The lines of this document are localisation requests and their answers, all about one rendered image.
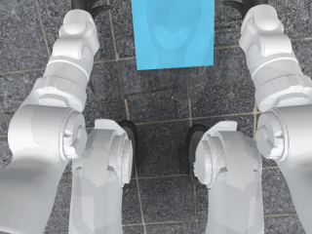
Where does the robot left hand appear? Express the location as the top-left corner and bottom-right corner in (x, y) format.
(71, 0), (111, 20)

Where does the robot right upper arm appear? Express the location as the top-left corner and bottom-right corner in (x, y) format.
(255, 104), (312, 234)

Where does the robot right forearm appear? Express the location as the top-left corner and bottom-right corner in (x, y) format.
(239, 4), (312, 112)

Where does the robot left upper arm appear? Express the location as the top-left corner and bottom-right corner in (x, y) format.
(0, 104), (88, 234)

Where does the carton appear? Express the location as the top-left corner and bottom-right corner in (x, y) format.
(131, 0), (215, 70)

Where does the left robot thigh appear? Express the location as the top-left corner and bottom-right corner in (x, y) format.
(68, 129), (133, 234)

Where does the robot thigh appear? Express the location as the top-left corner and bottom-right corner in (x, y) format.
(68, 129), (133, 234)
(197, 131), (264, 234)

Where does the right robot thigh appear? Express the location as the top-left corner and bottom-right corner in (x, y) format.
(197, 131), (264, 234)

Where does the robot left forearm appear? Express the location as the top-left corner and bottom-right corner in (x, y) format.
(8, 9), (99, 149)

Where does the robot right hand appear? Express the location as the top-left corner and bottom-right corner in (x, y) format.
(222, 0), (268, 20)

